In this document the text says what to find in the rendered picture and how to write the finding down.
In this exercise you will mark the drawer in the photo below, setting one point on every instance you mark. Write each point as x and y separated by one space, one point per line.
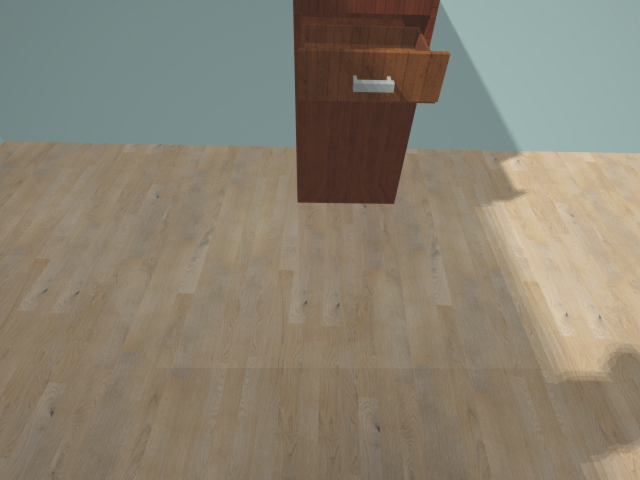
330 55

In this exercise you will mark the handle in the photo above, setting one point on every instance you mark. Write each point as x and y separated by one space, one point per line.
384 86

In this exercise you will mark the cabinet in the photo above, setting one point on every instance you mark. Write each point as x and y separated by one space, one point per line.
353 152

